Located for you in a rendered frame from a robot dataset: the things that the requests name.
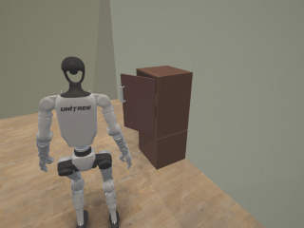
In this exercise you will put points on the right robot foot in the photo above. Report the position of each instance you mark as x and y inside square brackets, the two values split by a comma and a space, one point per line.
[114, 225]

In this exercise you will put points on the robot left upper arm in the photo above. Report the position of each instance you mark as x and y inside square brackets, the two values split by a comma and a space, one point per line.
[45, 118]

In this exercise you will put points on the handle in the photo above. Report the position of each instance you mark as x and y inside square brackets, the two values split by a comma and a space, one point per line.
[122, 94]

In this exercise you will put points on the cupboard door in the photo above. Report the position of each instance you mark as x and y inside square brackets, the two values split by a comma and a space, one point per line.
[139, 108]

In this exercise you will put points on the left robot shin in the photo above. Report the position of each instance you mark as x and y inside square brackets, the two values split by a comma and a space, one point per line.
[78, 200]

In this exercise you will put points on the right robot hand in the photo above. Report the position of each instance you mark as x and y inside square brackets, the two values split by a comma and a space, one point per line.
[127, 157]

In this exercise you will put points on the robot left forearm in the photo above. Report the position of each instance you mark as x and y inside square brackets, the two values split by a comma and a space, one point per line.
[43, 148]

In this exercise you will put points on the robot right forearm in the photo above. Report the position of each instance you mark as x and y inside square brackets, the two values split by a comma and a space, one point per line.
[120, 141]

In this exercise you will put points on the robot right upper arm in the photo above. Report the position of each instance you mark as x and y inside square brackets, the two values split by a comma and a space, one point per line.
[108, 112]

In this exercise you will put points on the left robot hand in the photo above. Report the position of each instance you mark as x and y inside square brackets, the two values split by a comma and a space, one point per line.
[42, 163]

